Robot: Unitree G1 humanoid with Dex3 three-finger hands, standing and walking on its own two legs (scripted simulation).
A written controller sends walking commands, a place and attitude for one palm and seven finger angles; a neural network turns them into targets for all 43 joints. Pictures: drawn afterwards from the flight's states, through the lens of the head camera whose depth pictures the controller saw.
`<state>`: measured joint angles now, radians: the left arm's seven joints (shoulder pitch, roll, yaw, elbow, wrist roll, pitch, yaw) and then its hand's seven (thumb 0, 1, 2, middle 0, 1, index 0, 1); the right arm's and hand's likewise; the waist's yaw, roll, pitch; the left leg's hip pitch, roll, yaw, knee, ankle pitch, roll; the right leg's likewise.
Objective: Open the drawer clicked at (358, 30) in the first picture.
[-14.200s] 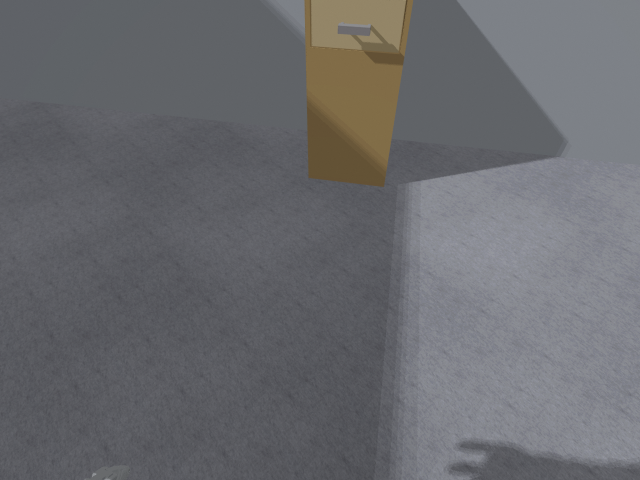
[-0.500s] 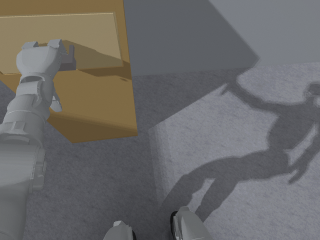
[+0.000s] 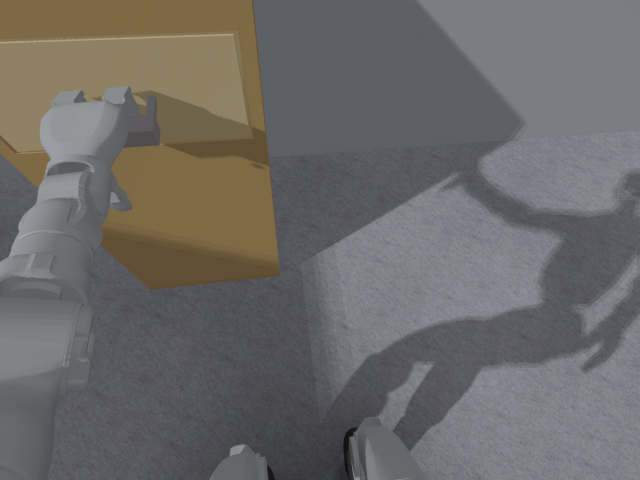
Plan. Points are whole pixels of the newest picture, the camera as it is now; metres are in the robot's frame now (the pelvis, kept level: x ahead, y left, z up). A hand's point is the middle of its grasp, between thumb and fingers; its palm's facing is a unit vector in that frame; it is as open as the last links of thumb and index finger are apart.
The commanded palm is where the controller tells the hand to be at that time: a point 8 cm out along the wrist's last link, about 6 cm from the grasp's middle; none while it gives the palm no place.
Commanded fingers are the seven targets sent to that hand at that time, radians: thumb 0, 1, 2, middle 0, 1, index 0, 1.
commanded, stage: close the thumb around the handle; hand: left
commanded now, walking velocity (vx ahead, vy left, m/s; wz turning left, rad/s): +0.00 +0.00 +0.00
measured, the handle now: (110, 118) +0.58 +0.22 +0.03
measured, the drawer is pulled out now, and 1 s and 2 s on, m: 0.00 0.03 0.15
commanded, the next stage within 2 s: pull the drawer open in 0.44 s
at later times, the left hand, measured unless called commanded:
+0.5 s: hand (110, 162) +0.52 +0.22 +0.02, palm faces -0.07 -0.02 -1.00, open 6.4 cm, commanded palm +0.51 +0.21 +0.07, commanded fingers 0.00 0.90 0.90 -0.40 -1.35 -0.40 -1.35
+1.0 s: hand (109, 184) +0.49 +0.22 +0.02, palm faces -0.05 -0.04 -1.00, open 6.4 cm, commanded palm +0.45 +0.21 +0.07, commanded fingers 0.00 0.90 0.90 -0.40 -1.35 -0.40 -1.35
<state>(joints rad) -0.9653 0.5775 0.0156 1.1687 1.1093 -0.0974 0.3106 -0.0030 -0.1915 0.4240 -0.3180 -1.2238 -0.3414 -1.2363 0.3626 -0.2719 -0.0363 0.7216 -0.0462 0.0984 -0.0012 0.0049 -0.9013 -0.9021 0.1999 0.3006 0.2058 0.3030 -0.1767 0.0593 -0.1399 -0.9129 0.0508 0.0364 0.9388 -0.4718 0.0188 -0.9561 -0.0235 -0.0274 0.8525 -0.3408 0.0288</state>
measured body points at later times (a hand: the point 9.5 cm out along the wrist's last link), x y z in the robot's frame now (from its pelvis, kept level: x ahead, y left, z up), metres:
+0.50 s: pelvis +0.00 +0.00 +0.00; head +0.14 +0.00 +0.43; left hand +0.52 +0.22 +0.07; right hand -0.03 -0.27 -0.12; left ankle -0.03 +0.10 -0.68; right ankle +0.02 -0.14 -0.68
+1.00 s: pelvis +0.01 +0.00 +0.01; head +0.13 -0.01 +0.45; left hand +0.49 +0.22 +0.07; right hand +0.01 -0.28 -0.12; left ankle -0.03 +0.10 -0.68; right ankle +0.02 -0.14 -0.68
